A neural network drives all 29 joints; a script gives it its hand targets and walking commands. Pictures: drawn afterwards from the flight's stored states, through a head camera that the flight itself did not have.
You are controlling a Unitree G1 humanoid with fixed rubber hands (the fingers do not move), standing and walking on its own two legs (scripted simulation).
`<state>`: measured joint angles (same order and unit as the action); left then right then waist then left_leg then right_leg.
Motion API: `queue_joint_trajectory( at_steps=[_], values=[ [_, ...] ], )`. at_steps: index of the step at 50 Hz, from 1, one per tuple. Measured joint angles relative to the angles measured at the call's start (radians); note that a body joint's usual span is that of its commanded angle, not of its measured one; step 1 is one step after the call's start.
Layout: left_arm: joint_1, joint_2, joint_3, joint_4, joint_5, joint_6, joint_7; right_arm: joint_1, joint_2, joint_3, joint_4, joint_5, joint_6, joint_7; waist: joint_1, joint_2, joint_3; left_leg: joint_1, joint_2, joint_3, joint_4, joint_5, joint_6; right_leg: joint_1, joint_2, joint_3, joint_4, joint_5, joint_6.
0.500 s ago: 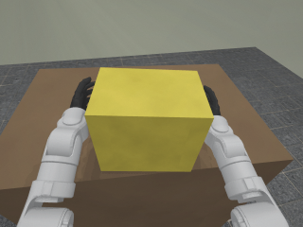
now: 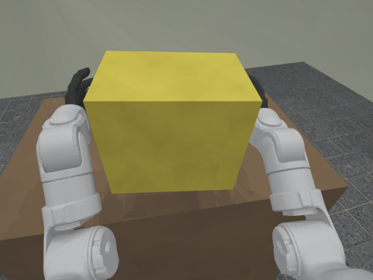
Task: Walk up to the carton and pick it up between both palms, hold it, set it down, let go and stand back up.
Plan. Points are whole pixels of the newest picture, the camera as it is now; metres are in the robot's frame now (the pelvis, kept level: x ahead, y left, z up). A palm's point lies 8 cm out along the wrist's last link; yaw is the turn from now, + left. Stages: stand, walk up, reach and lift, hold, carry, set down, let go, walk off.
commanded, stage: reach and lift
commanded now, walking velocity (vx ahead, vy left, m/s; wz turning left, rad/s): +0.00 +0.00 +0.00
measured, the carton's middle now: (173, 123) +0.37 +0.00 +0.21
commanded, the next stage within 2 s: hold in 1.20 s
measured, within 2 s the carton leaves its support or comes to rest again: neither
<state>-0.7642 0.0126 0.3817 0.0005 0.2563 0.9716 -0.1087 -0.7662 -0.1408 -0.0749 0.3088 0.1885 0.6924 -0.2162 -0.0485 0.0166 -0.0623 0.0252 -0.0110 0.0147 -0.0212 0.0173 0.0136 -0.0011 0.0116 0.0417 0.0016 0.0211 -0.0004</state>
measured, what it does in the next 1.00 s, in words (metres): stands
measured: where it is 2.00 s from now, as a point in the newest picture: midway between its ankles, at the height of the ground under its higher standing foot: outside the picture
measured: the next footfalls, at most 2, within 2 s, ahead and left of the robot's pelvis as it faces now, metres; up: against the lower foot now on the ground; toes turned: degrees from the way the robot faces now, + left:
none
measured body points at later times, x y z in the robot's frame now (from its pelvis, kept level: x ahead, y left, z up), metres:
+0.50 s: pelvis +0.01 +0.00 +0.00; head -0.04 -0.01 +0.45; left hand +0.37 +0.18 +0.28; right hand +0.39 -0.16 +0.26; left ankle +0.01 +0.11 -0.76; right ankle +0.02 -0.12 -0.76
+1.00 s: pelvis +0.01 -0.01 +0.00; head -0.05 -0.01 +0.45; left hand +0.37 +0.18 +0.30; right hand +0.39 -0.16 +0.28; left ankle +0.01 +0.11 -0.76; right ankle +0.02 -0.12 -0.76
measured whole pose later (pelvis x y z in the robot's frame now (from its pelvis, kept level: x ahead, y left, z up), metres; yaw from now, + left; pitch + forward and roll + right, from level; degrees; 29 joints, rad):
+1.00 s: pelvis +0.01 -0.01 +0.00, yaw +1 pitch -2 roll +0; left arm -0.90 0.10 0.41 -0.01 0.30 1.21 -0.17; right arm -0.95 -0.18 -0.06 0.34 0.30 0.93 -0.29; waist -0.06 0.02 -0.12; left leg 0.04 0.00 0.00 0.00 -0.01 0.00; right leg 0.02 0.02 0.03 0.01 0.00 -0.01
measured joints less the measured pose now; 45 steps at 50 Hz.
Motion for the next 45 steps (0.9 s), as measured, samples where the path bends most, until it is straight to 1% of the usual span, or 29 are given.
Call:
queue_joint_trajectory(
  at_steps=[4,9,15,20,30,45],
  values=[
    [0.004,0.01,0.004,-0.03,-0.007,0.033,0.001,-0.016,-0.003,0.013,-0.002,0.02,0.021,-0.009,0.001,-0.008,-0.01,0.007,0.005,-0.007,-0.008,0.001,-0.006,0.009,0.005,-0.007,-0.007,-0.002,-0.006],
    [0.0,0.031,0.004,-0.052,-0.013,0.086,-0.001,-0.037,-0.001,0.019,0.0,0.05,0.058,-0.028,-0.005,-0.014,-0.023,0.022,0.008,-0.019,-0.003,-0.01,-0.011,0.034,0.007,-0.018,-0.014,-0.011,-0.01],
    [-0.018,0.049,0.006,-0.067,-0.006,0.153,-0.013,-0.056,-0.004,0.023,-0.008,0.084,0.116,-0.051,-0.014,-0.01,-0.028,0.043,0.006,-0.023,0.005,-0.024,-0.01,0.063,0.005,-0.021,-0.02,-0.019,-0.009],
    [-0.043,0.053,0.013,-0.068,0.013,0.188,-0.029,-0.074,-0.007,0.018,-0.016,0.094,0.155,-0.061,-0.018,-0.005,-0.024,0.054,0.003,-0.019,0.006,-0.027,-0.007,0.074,0.003,-0.016,-0.022,-0.019,-0.006],
    [-0.088,0.056,0.022,-0.059,0.036,0.217,-0.043,-0.12,-0.022,0.01,-0.009,0.103,0.191,-0.064,-0.012,-0.005,-0.023,0.043,0.003,-0.008,0.001,-0.018,-0.006,0.053,0.003,-0.004,-0.014,-0.013,-0.004],
    [-0.13,0.078,0.023,-0.019,0.043,0.232,-0.053,-0.174,-0.033,0.006,0.026,0.108,0.221,-0.068,-0.009,-0.003,-0.051,0.015,0.009,-0.013,0.014,-0.021,-0.011,0.026,0.009,-0.008,0.003,-0.02,-0.008]
  ],
)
